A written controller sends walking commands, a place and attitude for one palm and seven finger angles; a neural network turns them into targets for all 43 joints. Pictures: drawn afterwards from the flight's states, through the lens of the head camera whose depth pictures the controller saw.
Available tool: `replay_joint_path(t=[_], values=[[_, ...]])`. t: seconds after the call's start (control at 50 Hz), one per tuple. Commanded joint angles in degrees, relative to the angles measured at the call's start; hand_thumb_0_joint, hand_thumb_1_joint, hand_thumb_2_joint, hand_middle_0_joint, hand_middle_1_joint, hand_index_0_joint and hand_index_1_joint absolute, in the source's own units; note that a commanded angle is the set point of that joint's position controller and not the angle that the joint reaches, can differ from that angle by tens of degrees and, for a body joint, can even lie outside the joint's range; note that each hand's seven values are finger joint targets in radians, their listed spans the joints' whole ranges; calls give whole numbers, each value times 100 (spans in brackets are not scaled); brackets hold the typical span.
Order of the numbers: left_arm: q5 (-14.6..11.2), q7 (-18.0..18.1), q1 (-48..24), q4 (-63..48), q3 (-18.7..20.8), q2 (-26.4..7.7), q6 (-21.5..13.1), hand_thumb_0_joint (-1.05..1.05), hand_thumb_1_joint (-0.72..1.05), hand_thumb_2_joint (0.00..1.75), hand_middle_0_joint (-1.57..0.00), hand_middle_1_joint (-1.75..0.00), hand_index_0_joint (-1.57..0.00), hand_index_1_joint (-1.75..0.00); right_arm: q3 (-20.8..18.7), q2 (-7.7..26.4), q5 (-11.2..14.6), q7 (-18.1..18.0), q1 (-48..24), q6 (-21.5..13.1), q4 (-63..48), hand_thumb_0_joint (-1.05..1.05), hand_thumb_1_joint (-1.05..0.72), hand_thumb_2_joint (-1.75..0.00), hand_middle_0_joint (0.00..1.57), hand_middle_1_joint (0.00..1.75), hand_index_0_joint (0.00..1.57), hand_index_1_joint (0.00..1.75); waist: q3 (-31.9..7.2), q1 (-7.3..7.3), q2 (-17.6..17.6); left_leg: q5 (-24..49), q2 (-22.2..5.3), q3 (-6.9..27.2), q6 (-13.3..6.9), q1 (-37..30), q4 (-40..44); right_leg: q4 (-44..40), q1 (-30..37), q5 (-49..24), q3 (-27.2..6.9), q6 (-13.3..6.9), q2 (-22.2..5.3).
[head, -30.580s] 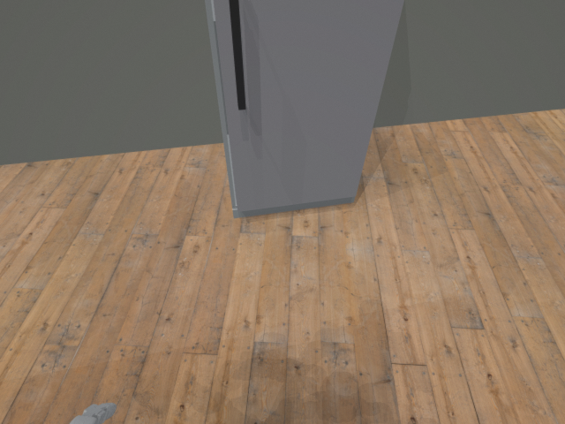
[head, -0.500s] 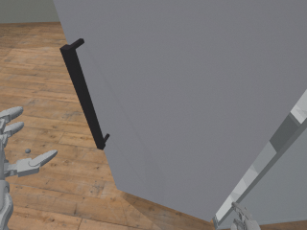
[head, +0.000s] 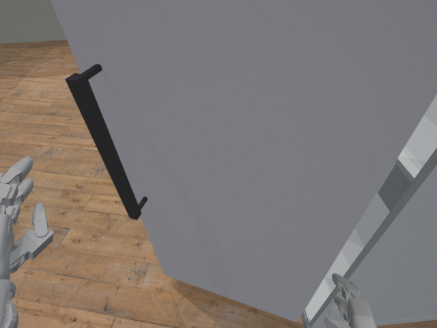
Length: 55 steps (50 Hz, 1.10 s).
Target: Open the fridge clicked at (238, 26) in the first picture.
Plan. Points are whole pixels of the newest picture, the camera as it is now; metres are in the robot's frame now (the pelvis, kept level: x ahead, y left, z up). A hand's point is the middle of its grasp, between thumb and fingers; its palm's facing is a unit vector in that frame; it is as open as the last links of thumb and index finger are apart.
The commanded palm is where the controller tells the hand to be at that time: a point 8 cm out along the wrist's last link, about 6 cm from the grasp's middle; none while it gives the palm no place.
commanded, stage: draw the hand back to the body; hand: left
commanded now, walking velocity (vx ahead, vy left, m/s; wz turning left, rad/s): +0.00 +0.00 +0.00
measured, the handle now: (119, 156) +0.42 +0.30 +0.08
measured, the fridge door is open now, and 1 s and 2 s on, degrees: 66 66 66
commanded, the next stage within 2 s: step back with the hand held close in 0.18 s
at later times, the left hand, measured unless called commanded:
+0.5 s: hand (53, 226) +0.20 +0.27 +0.15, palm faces +0.39 -0.80 -0.45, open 7.5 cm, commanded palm +0.13 +0.31 +0.18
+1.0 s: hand out of the picture +0.07 +0.33 +0.15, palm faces +0.48 -0.78 -0.39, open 7.5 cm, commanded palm +0.02 +0.36 +0.18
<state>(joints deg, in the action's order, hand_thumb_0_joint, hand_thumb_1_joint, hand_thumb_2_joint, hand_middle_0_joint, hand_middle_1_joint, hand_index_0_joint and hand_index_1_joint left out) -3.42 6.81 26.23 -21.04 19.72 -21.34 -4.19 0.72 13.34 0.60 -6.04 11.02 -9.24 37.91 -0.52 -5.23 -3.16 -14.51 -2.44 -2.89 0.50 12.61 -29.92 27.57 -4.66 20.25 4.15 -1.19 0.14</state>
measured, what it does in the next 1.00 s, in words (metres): shifts its weight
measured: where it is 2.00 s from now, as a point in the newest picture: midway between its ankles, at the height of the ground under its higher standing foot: outside the picture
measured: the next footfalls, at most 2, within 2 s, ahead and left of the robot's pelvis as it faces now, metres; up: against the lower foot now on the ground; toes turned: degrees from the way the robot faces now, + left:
right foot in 1.46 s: -0.29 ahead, +0.00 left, +0.00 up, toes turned -10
left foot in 1.64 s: -0.16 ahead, +0.21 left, +0.00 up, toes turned -7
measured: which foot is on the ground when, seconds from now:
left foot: down 0.00-1.00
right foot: down 0.00-1.00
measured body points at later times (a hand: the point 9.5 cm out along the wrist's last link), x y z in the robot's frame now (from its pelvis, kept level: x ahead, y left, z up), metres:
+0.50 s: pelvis -0.02 +0.02 +0.00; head +0.00 +0.01 +0.45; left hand +0.17 +0.31 +0.18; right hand +0.17 -0.22 -0.08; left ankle +0.02 +0.13 -0.74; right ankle -0.05 -0.10 -0.74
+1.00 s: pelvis -0.12 +0.06 -0.01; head -0.11 +0.08 +0.44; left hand +0.04 +0.37 +0.18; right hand +0.06 -0.15 -0.08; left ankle +0.01 +0.13 -0.73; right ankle -0.09 -0.09 -0.74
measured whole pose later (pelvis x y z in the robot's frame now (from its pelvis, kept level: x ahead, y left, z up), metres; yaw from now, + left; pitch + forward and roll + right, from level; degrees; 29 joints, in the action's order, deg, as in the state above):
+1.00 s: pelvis -0.12 +0.06 -0.01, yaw +1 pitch -2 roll -3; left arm -1.7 8.4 28.5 -29.9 22.0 -21.4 -9.9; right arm 2.2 10.6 0.9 -5.4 12.6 -6.9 35.0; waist 2.9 -3.5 -0.4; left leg -18.6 -0.8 -3.3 -2.3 26.8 -36.4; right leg 30.9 -14.8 14.3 2.3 0.9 0.0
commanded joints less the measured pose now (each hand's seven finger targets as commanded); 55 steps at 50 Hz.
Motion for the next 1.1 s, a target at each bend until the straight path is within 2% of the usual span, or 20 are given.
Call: replay_joint_path(t=[0.0,0.26,0.28,0.3,0.32,0.34,0.4,0.48,0.54,0.58,0.64,0.68,0.72,0.8,0.86,0.92,0.98,1.04,1.06,1.08], values=[[-4,97,-660,-1316,768,-1284,-345,0,90,90,-20,-30,-20,-30,-213,611,-11,-67,-711,-334,-903,0,-90,-90,20,30,20,30,-440,57,146,1349,-63,91,-370,-968,132,-624,-802,-2184,-242,76,-396],[-44,59,-399,-1172,774,-1181,-289,0,90,90,-20,-30,-20,-30,-208,543,10,-45,-730,-232,-950,0,-90,-90,20,30,20,30,-322,35,155,1367,-99,102,-339,-880,194,-569,-729,-2195,-180,69,-409],[-14,23,-845,-1634,430,-999,-344,0,90,90,-20,-30,-20,-30,-171,553,11,-19,-793,-261,-1005,0,-90,-90,20,30,20,30,-440,71,-9,1381,-75,118,-346,-970,200,-591,-755,-2145,-200,67,-416],[22,138,-2082,-1819,1350,-1891,-665,0,90,90,-20,-30,-20,-30,-54,513,83,-52,-772,-115,-1187,0,-90,-90,20,30,20,30,406,217,-224,1302,-153,211,-393,-534,-59,-1007,-1283,-3047,-758,169,-685],[68,60,-1149,-1223,892,-1232,-643,0,90,90,-20,-30,-20,-30,-141,443,0,-65,-579,-3,-922,0,-90,-90,20,30,20,30,162,351,482,1770,-194,189,-416,-424,-297,-795,-970,-4030,-690,208,-793],[110,21,-659,-928,737,-1033,-556,0,90,90,-20,-30,-20,-30,-187,521,-9,-23,-496,103,-981,0,-90,-90,20,30,20,30,-25,363,788,2057,-165,41,-435,-450,-451,-641,-834,-4876,-663,373,-835],[133,36,-362,-1284,841,-1119,-589,0,90,90,-20,-30,-20,-30,-253,600,52,-2,-559,331,-1227,0,-90,-90,20,30,20,30,-748,333,672,2553,-213,34,-478,-504,-276,-175,-276,-5297,-450,471,-871],[69,111,359,-1949,1099,-1244,-685,0,90,90,-20,-30,-20,-30,-249,530,86,55,-605,520,-1502,0,-90,-90,20,30,20,30,-1151,227,-58,2710,-505,341,-506,-652,42,-36,-547,-3126,-439,272,-623],[31,163,591,-2287,1286,-1404,-708,0,90,90,-20,-30,-20,-30,-229,503,104,32,-582,556,-1585,0,-90,-90,20,30,20,30,-1166,264,-107,2321,-533,425,-453,-320,37,-96,-484,-2826,-465,129,-623],[-8,184,594,-2319,1345,-1445,-759,0,90,90,-20,-30,-20,-30,-223,521,110,6,-571,507,-1604,0,-90,-90,20,30,20,30,-963,295,-125,1386,-564,623,-429,41,297,-70,-585,-2052,-452,90,-528],[6,224,509,-2222,1394,-1420,-824,0,90,90,-20,-30,-20,-30,-216,617,100,-55,-576,352,-1609,0,-90,-90,20,30,20,30,-534,311,-700,-758,-813,1032,-541,933,1140,199,-437,-599,-243,171,-190],[101,233,319,-1982,1371,-1296,-877,0,90,90,-20,-30,-20,-30,-247,701,111,-74,-485,229,-1568,0,-90,-90,20,30,20,30,-218,340,-1095,-2529,-1005,1320,-688,2008,1695,734,75,-276,-150,211,4],[166,220,180,-1745,1331,-1231,-909,0,90,90,-20,-30,-20,-30,-258,716,112,-82,-396,111,-1496,0,-90,-90,20,30,20,30,-115,344,-1036,-2980,-1094,1445,-740,2407,1852,963,298,-239,-110,231,71],[163,180,107,-1853,1148,-1191,-959,0,90,90,-20,-30,-20,-30,-293,728,122,-28,-247,-75,-1401,0,-90,-90,20,30,20,30,-278,356,-472,-2484,-894,1349,-612,1521,1343,145,-336,-61,-265,137,5],[141,189,-236,-2095,875,-1100,-939,0,90,90,-20,-30,-20,-30,-290,662,103,-12,-295,-130,-1315,0,-90,-90,20,30,20,30,-360,399,311,-1949,-535,995,-369,664,705,-456,-1246,268,-637,-54,-260],[136,254,-422,-2100,835,-1133,-913,0,90,90,-20,-30,-20,-30,-270,586,40,-39,-309,-129,-1190,0,-90,-90,20,30,20,30,-215,453,558,-1677,-244,737,-231,232,-145,-893,-2133,955,-1183,-370,-740],[135,347,-747,-2121,879,-1320,-953,0,90,90,-20,-30,-20,-30,-230,474,-2,-11,-261,-75,-1010,0,-90,-90,20,30,20,30,-243,522,1024,-1006,44,414,-108,-223,-1668,-1056,-2756,358,-1584,-676,-1405],[114,373,-826,-2207,978,-1445,-975,0,90,90,-20,-30,-20,-30,-224,485,22,49,-270,-2,-1005,0,-90,-90,20,30,20,30,-184,595,1001,-923,66,525,-127,-192,-1851,-600,-2756,-513,-1376,-704,-1547],[98,361,-927,-2301,1019,-1453,-1004,0,90,90,-20,-30,-20,-30,-233,559,28,46,-340,-4,-1042,0,-90,-90,20,30,20,30,73,616,646,-1267,-116,937,-233,-30,-1263,-212,-2936,-228,-1190,-582,-1315],[107,344,-926,-2371,1067,-1434,-1027,0,90,90,-20,-30,-20,-30,-212,639,34,32,-433,-21,-1138,0,-90,-90,20,30,20,30,350,606,-373,-1768,-438,1589,-433,408,-58,643,-2985,182,-893,-312,-774]])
